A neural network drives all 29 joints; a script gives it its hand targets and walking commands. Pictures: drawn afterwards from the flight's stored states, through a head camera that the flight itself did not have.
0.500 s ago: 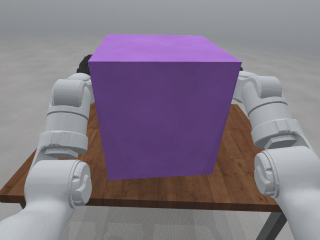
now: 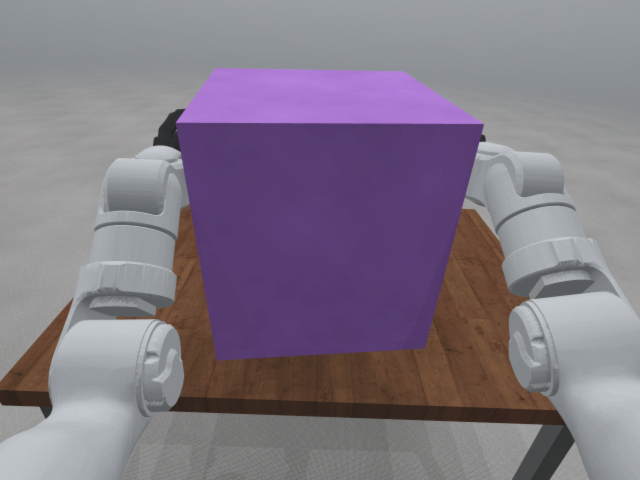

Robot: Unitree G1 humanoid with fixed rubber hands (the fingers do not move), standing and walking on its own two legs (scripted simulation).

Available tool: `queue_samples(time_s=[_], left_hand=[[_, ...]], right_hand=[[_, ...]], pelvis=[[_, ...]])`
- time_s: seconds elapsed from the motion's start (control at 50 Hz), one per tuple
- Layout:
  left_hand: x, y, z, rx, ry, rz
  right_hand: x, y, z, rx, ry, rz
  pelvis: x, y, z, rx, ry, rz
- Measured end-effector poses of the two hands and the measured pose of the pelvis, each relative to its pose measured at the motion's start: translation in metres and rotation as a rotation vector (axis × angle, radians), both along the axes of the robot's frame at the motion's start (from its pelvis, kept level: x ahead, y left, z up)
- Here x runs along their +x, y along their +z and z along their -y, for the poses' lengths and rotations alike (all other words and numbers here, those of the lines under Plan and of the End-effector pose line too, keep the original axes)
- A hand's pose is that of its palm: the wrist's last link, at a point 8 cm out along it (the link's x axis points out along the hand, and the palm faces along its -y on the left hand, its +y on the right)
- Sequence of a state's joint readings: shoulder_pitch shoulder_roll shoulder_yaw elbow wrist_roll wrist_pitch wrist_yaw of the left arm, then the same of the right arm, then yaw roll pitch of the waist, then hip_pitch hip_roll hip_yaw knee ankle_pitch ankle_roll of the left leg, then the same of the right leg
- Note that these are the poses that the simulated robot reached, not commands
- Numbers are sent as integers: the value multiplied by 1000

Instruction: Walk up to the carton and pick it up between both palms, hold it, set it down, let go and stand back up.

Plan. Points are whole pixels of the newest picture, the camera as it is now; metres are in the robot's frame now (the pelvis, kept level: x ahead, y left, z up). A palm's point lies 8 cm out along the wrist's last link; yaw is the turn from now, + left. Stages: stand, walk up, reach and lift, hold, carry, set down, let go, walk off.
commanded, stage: hold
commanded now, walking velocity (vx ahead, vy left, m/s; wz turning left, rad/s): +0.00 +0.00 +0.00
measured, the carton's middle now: (317, 204) +0.39 +0.02 +0.26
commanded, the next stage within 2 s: none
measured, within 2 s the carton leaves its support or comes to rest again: neither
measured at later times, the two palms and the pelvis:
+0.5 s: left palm (168, 167) +0.36 +0.19 +0.31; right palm (465, 164) +0.37 -0.15 +0.33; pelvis +0.00 +0.00 +0.00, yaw +0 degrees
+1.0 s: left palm (168, 167) +0.36 +0.19 +0.31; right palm (465, 164) +0.37 -0.15 +0.33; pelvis +0.00 +0.00 +0.00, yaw +0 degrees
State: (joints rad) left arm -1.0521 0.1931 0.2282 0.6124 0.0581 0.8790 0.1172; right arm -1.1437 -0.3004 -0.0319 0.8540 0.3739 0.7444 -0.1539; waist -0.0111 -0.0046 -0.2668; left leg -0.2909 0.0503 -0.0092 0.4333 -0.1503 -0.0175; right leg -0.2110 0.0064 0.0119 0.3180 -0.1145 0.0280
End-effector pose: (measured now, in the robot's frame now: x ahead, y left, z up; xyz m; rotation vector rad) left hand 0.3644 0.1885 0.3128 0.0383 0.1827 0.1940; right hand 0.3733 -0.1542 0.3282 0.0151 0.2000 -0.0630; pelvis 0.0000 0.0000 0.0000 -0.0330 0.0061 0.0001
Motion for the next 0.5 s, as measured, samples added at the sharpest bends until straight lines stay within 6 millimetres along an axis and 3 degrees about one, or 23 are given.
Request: queue_samples(time_s=[0.5], left_hand=[[0, 0, 0, 0, 0, 1]], right_hand=[[0, 0, 0, 0, 0, -1]], pelvis=[[0, 0, 0, 0, 1, 0]])
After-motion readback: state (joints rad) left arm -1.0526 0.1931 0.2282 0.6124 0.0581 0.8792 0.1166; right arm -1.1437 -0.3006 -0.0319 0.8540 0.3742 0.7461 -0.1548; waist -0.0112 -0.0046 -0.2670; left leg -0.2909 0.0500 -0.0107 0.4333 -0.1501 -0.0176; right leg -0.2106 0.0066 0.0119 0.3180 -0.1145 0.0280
